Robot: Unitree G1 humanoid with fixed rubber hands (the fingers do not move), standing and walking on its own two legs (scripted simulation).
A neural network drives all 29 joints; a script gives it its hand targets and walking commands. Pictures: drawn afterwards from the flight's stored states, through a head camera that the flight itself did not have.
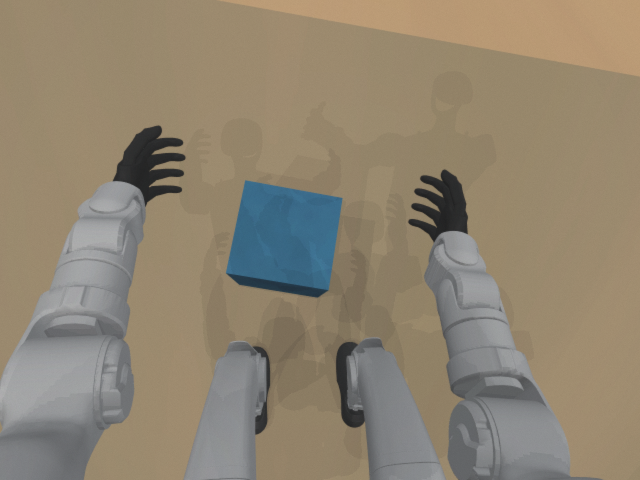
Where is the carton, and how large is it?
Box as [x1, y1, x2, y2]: [226, 180, 342, 297]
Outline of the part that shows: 245,180 226,273 239,284 317,297 328,289 342,198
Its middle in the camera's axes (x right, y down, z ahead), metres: -0.08 +0.00 +0.92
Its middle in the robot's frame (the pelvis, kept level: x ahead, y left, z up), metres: +0.47 +0.02 -0.53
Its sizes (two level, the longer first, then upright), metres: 0.210 0.200 0.250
